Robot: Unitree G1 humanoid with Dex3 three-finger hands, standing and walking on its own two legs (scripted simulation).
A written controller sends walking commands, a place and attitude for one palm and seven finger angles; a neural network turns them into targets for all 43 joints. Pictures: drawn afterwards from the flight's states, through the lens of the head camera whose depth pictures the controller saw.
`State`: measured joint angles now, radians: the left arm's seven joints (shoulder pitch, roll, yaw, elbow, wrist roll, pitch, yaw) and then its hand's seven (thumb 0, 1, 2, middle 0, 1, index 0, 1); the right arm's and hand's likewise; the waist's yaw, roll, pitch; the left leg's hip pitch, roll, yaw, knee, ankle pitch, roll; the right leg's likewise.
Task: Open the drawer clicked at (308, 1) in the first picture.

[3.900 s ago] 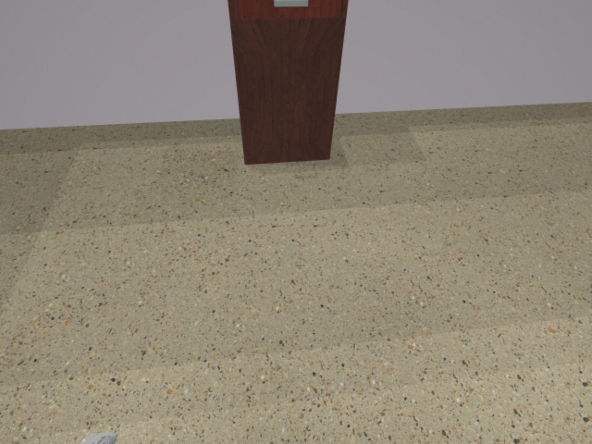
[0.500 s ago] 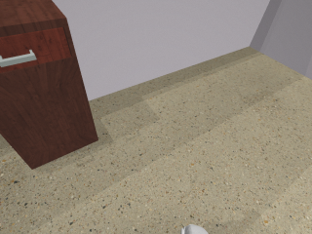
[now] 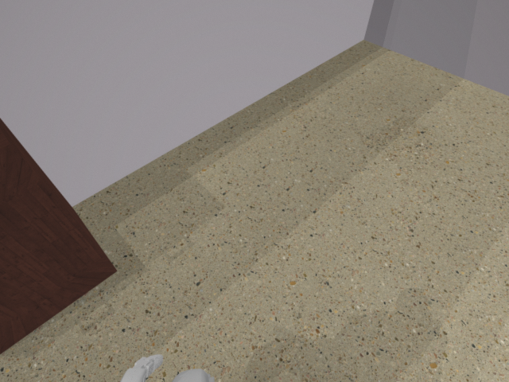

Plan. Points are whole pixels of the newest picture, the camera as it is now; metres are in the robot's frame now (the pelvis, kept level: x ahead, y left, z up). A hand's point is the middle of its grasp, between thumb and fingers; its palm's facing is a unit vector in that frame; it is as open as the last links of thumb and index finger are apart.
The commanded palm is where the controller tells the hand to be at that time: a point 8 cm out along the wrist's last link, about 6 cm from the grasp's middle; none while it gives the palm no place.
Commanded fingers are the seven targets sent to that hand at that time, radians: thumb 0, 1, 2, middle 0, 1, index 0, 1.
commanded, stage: turn to face it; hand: left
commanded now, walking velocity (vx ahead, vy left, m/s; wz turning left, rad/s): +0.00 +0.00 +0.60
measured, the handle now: out of the picture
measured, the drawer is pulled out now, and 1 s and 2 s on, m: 0.00 0.00 0.00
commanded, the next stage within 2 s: take the last steps up to it in 1.02 s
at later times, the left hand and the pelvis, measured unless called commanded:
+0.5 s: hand out of the picture +0.05 +0.28 -0.16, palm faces +0.32 -0.91 -0.27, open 7.4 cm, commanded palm none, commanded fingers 0.00 0.90 0.90 -0.20 -0.30 -0.20 -0.30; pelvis +0.04 +0.04 +0.01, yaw +16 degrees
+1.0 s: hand out of the picture -0.01 +0.17 -0.15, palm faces +0.56 -0.79 -0.24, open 7.4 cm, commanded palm none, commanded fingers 0.00 0.90 0.90 -0.20 -0.30 -0.20 -0.30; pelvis +0.05 -0.02 +0.01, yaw +35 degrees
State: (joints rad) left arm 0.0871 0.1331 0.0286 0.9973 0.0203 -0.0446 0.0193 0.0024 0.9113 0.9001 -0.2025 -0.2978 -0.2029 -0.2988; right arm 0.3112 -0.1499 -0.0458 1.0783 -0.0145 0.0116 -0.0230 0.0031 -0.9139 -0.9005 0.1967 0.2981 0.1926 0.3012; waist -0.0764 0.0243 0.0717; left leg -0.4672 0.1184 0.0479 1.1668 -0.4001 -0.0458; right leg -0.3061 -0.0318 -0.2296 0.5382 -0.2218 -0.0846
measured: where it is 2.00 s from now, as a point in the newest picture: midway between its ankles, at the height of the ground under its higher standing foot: outside the picture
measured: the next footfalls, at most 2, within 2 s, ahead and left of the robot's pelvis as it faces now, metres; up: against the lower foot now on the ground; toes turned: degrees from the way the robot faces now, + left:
left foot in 0.28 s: +0.10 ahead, +0.15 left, +0.00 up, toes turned +19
right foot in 0.72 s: +0.14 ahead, -0.11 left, +0.00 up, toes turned +23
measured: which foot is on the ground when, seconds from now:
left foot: up 0.00-0.26, down 0.28-0.72, up 0.74-1.00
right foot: down 0.00-0.28, up 0.30-0.70, down 0.72-1.00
